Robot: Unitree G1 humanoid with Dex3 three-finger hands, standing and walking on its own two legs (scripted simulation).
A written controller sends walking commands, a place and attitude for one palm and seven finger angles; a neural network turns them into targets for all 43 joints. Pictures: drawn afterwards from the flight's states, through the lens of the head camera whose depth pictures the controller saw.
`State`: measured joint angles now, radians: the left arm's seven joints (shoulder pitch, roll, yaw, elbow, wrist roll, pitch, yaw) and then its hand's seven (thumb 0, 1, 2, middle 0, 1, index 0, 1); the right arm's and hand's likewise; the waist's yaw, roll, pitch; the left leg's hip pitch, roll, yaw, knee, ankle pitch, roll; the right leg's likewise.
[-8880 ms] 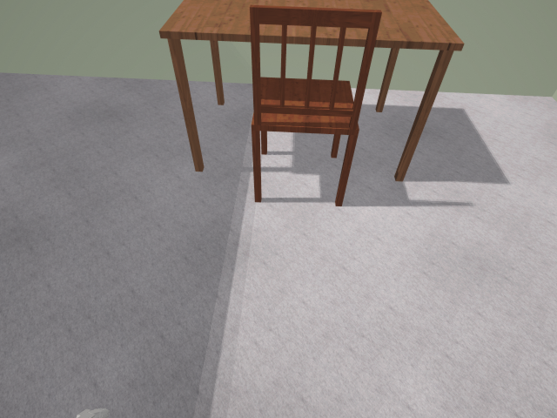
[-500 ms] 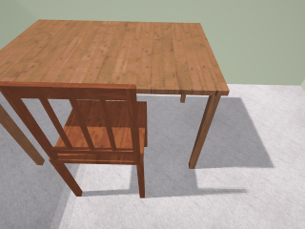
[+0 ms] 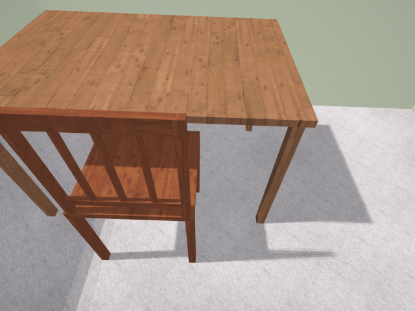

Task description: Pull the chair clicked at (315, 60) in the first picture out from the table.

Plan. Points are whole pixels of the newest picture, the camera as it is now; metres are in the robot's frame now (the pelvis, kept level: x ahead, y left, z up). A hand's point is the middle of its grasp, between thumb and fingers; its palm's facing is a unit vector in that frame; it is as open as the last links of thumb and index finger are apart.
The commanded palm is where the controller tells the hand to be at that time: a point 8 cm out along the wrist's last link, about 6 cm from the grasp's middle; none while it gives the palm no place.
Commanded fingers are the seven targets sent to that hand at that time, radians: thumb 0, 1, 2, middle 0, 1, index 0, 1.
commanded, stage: look again from close up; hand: left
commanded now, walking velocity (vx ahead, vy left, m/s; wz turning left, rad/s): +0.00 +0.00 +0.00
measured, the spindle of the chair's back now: (111, 170) +0.46 +0.29 -0.07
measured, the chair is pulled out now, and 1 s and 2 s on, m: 0.00 0.00 0.00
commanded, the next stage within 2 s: raise the hand toward the chair's back in 1.84 s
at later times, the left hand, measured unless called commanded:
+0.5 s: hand out of the picture +0.00 +0.15 -0.18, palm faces +0.03 -0.98 -0.18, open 7.3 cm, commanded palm none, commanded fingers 0.00 0.90 0.90 -0.20 -0.30 -0.20 -0.30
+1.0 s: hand out of the picture -0.01 +0.14 -0.18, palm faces +0.05 -0.98 -0.17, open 7.3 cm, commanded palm none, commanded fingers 0.00 0.90 0.90 -0.20 -0.30 -0.20 -0.30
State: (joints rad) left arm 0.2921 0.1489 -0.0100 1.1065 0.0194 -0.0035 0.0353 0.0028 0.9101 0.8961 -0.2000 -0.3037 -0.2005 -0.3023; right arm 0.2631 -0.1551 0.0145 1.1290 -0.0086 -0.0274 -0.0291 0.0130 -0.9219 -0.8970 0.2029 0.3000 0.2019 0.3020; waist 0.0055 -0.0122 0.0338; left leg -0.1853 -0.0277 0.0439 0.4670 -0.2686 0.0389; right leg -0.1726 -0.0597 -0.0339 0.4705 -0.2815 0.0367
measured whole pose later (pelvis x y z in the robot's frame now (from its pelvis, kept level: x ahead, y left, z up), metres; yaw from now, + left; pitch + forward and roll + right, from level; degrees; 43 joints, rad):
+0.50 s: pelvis +0.01 -0.01 +0.00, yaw +0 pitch -1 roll +0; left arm 0.29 0.15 -0.01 1.11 0.02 -0.01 0.04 0.00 0.91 0.90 -0.20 -0.30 -0.20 -0.30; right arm 0.26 -0.14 0.02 1.15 -0.01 -0.02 -0.03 0.01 -0.92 -0.90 0.20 0.30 0.20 0.30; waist 0.00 -0.02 0.03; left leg -0.17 -0.01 0.03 0.45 -0.27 0.02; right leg -0.15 -0.04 -0.05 0.46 -0.29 0.02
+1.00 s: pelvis +0.01 -0.02 +0.00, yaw +1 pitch -1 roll +0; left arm 0.32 0.15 -0.01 1.11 0.02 -0.01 0.04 0.00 0.91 0.90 -0.20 -0.30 -0.20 -0.30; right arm 0.28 -0.13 0.01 1.16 -0.01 -0.02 -0.03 0.01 -0.92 -0.90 0.20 0.30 0.20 0.30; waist 0.01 -0.02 0.02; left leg -0.16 0.00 0.02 0.45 -0.27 0.01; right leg -0.14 -0.03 -0.06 0.45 -0.29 0.01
